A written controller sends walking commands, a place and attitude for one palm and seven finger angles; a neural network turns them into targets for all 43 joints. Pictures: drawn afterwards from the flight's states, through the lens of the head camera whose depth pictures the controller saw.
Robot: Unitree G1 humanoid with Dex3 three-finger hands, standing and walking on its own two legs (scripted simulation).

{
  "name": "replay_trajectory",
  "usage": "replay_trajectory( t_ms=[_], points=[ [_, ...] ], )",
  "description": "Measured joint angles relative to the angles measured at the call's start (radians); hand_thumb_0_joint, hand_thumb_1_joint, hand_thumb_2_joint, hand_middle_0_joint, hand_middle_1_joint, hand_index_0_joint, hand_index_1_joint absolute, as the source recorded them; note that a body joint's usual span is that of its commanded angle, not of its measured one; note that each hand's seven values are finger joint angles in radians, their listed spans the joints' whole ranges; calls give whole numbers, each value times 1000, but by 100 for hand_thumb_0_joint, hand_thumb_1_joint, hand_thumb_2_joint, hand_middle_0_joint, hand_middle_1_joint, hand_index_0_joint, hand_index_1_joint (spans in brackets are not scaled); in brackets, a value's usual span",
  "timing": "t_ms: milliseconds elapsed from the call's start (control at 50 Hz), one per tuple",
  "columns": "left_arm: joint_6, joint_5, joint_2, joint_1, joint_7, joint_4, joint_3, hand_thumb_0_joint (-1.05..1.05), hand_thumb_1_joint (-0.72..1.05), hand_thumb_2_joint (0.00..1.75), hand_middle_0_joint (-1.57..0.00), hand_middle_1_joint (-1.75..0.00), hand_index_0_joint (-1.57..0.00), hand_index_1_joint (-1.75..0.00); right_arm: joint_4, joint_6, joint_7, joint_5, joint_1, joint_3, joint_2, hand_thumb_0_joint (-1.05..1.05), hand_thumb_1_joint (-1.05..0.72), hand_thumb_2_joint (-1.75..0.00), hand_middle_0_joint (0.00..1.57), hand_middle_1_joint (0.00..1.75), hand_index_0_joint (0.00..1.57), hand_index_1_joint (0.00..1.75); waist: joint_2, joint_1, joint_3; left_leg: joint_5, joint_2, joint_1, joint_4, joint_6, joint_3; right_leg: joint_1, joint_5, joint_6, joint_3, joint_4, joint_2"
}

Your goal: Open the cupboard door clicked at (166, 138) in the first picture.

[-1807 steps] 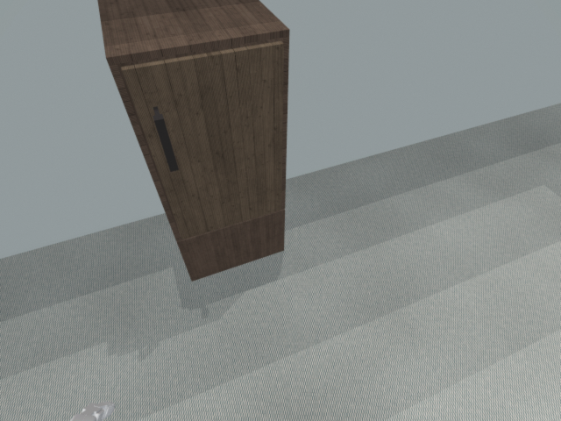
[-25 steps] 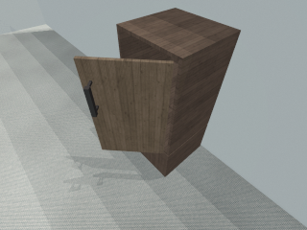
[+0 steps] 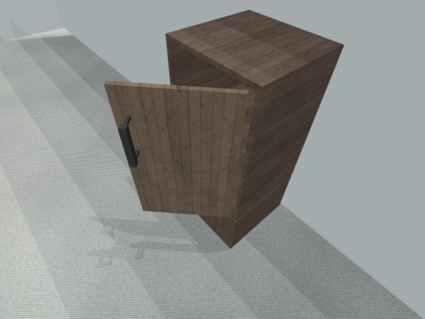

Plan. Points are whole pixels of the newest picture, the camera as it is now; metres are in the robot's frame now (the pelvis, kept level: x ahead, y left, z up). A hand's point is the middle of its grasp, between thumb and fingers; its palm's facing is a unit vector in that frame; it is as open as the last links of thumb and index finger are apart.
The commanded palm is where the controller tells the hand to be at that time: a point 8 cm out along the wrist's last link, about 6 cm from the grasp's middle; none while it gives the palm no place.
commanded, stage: come to a stop and stand still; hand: left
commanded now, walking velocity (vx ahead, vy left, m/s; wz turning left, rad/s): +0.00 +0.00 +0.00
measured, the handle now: (130, 142) +0.58 +0.27 -0.04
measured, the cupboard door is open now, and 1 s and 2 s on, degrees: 44 44 44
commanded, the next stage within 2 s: look again from close up in 0.22 s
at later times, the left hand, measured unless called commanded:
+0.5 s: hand out of the picture -0.01 +0.16 -0.18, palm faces +0.02 -0.99 -0.16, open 7.4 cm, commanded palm none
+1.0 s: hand out of the picture +0.05 +0.20 -0.14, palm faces +0.14 -0.95 -0.27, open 7.3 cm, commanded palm +0.12 +0.22 -0.07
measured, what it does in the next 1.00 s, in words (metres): stands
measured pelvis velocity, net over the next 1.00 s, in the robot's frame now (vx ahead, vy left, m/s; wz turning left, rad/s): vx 0.01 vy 0.01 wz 0.00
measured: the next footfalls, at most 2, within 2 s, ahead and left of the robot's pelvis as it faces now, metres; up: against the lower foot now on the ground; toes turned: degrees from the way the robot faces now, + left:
none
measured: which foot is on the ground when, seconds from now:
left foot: down 0.00-1.00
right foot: down 0.00-1.00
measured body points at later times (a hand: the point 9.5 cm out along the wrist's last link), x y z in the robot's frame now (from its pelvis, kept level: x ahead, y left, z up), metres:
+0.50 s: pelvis +0.01 +0.01 +0.00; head +0.02 +0.01 +0.45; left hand -0.01 +0.22 -0.16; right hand +0.00 -0.20 -0.16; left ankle +0.02 +0.10 -0.74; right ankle -0.02 -0.10 -0.74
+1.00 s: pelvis +0.01 +0.01 +0.00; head +0.02 +0.00 +0.45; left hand +0.05 +0.25 -0.12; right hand +0.02 -0.22 -0.15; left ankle +0.02 +0.10 -0.74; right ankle -0.02 -0.10 -0.74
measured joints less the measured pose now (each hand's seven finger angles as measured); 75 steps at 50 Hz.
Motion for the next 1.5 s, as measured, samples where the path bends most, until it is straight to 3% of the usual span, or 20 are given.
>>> replay_trajectory(
  t_ms=[920, 960, 980, 1060, 1120, 1160, 1200, 1240, 1280, 1320, 1400, 1500],
  points=[
    [-5, 3, -17, 3, 11, 30, -6, 1, 91, 89, -19, -30, -20, -30, 22, -5, -4, 1, -1, 7, 5, 1, -91, -90, 20, 30, 20, 30, 7, 3, 13, -8, -14, 35, -34, 9, 7, 35, -7, 15, 7, -35, -12],
    [111, -46, 9, 110, 38, -303, -17, 4, 94, 89, -20, -31, -21, -30, -76, -42, -12, 15, 38, 16, -16, 3, -93, -90, 20, 30, 20, 30, 6, 2, 27, -20, -16, 20, -6, 8, 9, 13, -20, 12, 9, 4, -16],
    [105, -67, 36, 158, 61, -445, -13, 6, 96, 89, -20, -31, -21, -30, -112, -93, -20, 27, 60, 15, -27, 3, -93, -90, 21, 30, 20, 30, 4, 5, 21, -25, -20, 12, 3, 7, 13, -6, -35, 11, 12, 36, -22],
    [38, -146, 91, 173, 97, -796, 1, 8, 95, 88, -20, -33, -21, -32, -234, -209, -39, 63, 69, -5, -98, 3, -93, -90, 21, 30, 20, 30, 47, -17, -16, -46, -33, -56, 77, 12, -13, -63, -77, 15, -15, 117, -39],
    [-90, -158, 78, 75, 61, -908, 5, 6, 89, 86, -20, -36, -20, -35, -321, -252, -42, 50, 12, -16, -149, 3, -92, -90, 20, 30, 20, 30, 76, -42, -53, -71, -30, -161, 171, 12, -29, -155, -103, 11, -31, 200, -42],
    [-212, -171, 55, -12, -4, -904, 25, 5, 83, 84, -20, -38, -20, -38, -373, -266, -33, 34, -40, -29, -157, 2, -92, -90, 20, 30, 20, 30, 62, -45, -91, -96, -23, -265, 254, 7, -25, -266, -134, 3, -27, 293, -42],
    [-330, -196, 32, -71, -107, -881, 55, 4, 78, 82, -20, -41, -21, -40, -424, -266, -13, 27, -85, -44, -149, 2, -91, -90, 20, 30, 20, 30, 24, -36, -119, -124, -8, -361, 336, -2, -13, -373, -165, -10, -13, 387, -35],
    [-436, -219, 18, -89, -226, -856, 89, 3, 73, 81, -20, -43, -21, -43, -479, -257, 9, 22, -120, -56, -140, 2, -91, -90, 20, 30, 20, 30, -16, -32, -137, -155, 6, -449, 420, -12, -10, -465, -197, -22, -8, 476, -26],
    [-504, -221, 22, -70, -313, -839, 124, 2, 67, 79, -21, -46, -22, -46, -535, -238, 25, 19, -145, -68, -137, 2, -91, -90, 20, 30, 20, 30, -45, -26, -145, -189, 19, -524, 503, -25, -17, -539, -231, -34, -12, 557, -18],
    [-511, -225, 43, -21, -349, -848, 150, 2, 62, 77, -22, -49, -23, -49, -586, -210, 33, 18, -163, -78, -139, 2, -90, -90, 20, 30, 20, 30, -58, -13, -141, -218, 29, -582, 577, -30, -27, -591, -262, -46, -20, 625, -12],
    [-479, -253, 86, 92, -343, -909, 200, 2, 52, 73, -23, -55, -24, -55, -637, -178, 24, 20, -180, -81, -139, 1, -90, -90, 20, 30, 20, 30, -40, 20, -136, -257, 41, -662, 680, -41, -62, -648, -300, -56, -53, 703, -2],
    [-548, -319, 117, 100, -368, -1015, 244, 2, 40, 68, -23, -63, -24, -62, -602, -196, -11, 21, -177, -40, -123, 1, -90, -90, 20, 30, 20, 30, 19, 53, -134, -274, 47, -738, 757, -45, -117, -687, -313, -62, -104, 741, 7]
  ],
)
